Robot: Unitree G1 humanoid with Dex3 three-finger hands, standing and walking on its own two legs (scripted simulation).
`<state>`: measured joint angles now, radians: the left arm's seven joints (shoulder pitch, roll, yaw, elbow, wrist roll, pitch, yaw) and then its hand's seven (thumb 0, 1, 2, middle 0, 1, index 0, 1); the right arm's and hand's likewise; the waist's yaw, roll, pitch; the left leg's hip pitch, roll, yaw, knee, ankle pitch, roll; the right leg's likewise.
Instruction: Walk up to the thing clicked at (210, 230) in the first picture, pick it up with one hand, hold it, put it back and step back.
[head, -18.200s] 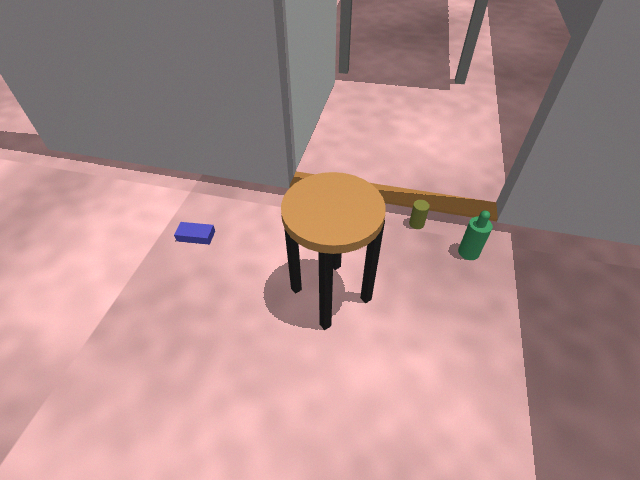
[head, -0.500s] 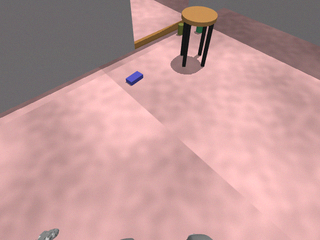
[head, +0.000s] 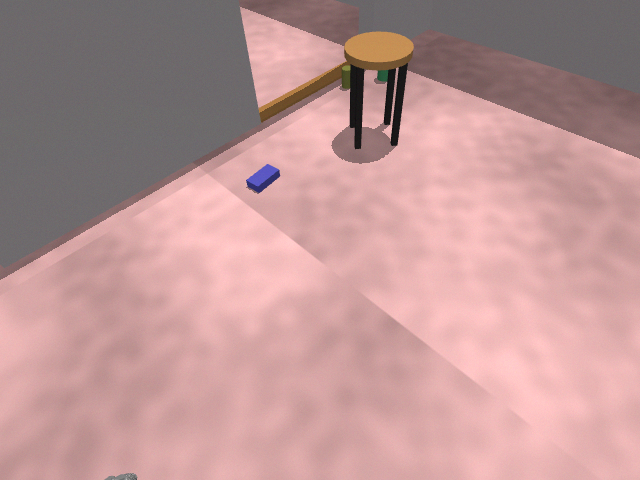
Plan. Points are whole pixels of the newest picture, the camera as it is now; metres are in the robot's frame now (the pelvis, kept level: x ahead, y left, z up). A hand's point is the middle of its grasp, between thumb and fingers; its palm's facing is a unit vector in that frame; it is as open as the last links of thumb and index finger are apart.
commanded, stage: walk up
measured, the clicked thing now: (263, 178) +1.48 +0.30 -0.75
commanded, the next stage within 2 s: stand in 0.12 s
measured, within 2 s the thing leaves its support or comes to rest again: neither
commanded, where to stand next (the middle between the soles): +0.06 +0.02 m, yaw +3 degrees
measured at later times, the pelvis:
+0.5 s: pelvis +0.01 +0.01 +0.01, yaw +1 degrees
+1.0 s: pelvis +0.02 +0.00 +0.01, yaw +3 degrees
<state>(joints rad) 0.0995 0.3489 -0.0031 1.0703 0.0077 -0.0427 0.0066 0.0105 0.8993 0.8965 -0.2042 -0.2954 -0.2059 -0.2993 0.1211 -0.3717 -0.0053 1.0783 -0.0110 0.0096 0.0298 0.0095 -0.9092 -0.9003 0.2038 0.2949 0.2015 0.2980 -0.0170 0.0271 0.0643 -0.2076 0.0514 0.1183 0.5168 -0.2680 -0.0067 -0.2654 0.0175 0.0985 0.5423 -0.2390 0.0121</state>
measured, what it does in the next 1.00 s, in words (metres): stands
